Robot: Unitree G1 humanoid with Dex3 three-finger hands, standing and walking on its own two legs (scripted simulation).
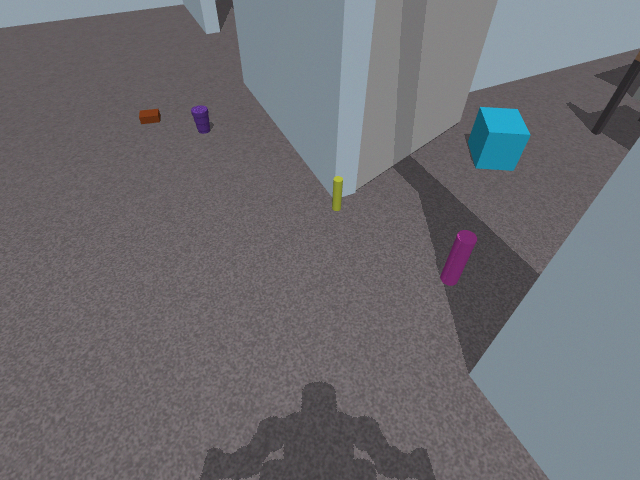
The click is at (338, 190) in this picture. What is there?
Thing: slim round
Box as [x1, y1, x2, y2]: [332, 176, 342, 210]
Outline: 339,176 334,177 333,180 332,208 334,210 338,210 340,208 342,178
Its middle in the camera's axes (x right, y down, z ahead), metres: +0.07 -0.21 +1.77
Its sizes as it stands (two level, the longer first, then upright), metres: 0.042 0.042 0.175
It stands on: the floor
